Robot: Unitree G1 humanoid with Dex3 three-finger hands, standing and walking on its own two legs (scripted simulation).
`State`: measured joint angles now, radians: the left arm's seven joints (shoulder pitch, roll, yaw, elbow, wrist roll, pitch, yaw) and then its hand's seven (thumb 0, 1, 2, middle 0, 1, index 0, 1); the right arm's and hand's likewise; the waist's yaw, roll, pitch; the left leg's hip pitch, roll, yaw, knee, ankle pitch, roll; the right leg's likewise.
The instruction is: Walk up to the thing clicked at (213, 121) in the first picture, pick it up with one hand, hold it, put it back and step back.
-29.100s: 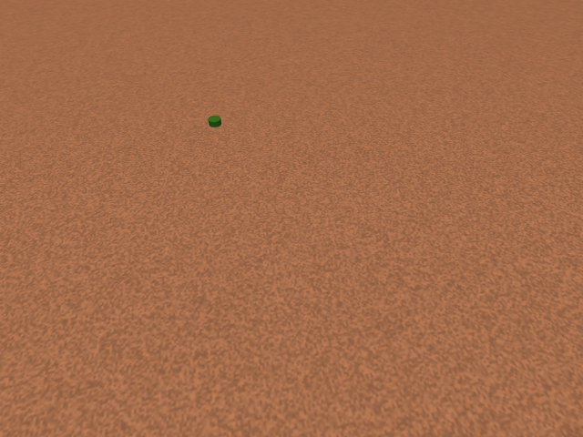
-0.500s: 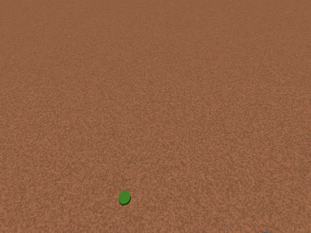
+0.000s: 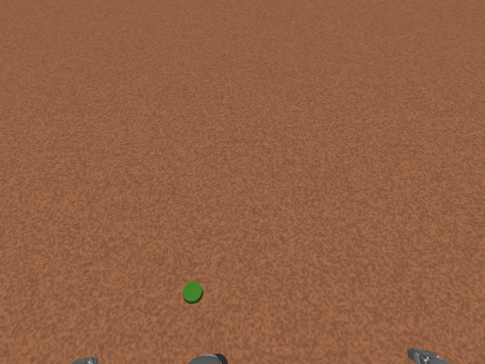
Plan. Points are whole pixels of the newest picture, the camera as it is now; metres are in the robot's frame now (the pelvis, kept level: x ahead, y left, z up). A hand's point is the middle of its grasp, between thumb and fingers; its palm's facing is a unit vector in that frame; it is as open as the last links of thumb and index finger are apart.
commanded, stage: walk up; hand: left
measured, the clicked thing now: (193, 292) +0.45 +0.24 -0.75
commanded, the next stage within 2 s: none
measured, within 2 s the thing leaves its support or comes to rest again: neither
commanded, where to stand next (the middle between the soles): +0.05 +0.01 m, yaw -1 degrees
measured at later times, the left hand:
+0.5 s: hand out of the picture +0.02 +0.30 -0.16, palm faces +0.05 -0.92 -0.38, open 7.4 cm
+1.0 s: hand out of the picture +0.06 +0.26 -0.15, palm faces +0.04 -0.93 -0.36, open 7.4 cm
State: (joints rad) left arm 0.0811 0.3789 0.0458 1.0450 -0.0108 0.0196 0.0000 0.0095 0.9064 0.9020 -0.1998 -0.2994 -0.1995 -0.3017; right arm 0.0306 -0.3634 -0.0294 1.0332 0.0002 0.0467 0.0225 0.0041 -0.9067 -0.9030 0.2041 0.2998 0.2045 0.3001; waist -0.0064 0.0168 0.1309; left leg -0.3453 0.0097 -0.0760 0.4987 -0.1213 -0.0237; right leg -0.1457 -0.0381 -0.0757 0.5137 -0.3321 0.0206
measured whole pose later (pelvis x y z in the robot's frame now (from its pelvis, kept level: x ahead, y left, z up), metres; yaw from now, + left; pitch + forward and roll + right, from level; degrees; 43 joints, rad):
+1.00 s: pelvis -0.05 +0.00 -0.01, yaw +2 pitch -3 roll +2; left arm 0.10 0.37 0.04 0.94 0.01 0.00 -0.01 0.01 0.90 0.90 -0.20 -0.30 -0.20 -0.30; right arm 0.17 -0.37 -0.03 0.97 -0.02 0.02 0.01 0.00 -0.91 -0.90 0.20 0.30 0.20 0.30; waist 0.01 -0.03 0.12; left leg -0.22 -0.02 0.01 0.62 -0.33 0.00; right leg -0.38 -0.04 0.00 0.64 -0.21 0.00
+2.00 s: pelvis -0.02 +0.00 +0.01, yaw -2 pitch -2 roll +0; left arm 0.17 0.37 0.03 1.05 0.03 -0.01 -0.04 0.01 0.91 0.90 -0.20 -0.30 -0.20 -0.30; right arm 0.18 -0.38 -0.06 1.01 -0.03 0.00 0.05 0.00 -0.91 -0.90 0.20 0.30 0.20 0.30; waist -0.02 0.02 0.04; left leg -0.09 0.03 0.08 0.43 -0.32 0.04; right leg -0.34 0.00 0.02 0.68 -0.39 -0.02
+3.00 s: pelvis +0.00 +0.02 -0.01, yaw -4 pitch -4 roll +0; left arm 0.24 0.36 0.04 1.01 0.02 0.01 -0.01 0.01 0.91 0.90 -0.20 -0.30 -0.20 -0.30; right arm 0.20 -0.38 -0.03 0.93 -0.01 0.01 0.02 0.00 -0.91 -0.90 0.20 0.30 0.20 0.30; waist -0.01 0.04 0.07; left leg -0.31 0.00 -0.03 0.59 -0.20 0.01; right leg -0.13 0.02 0.03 0.59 -0.40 -0.01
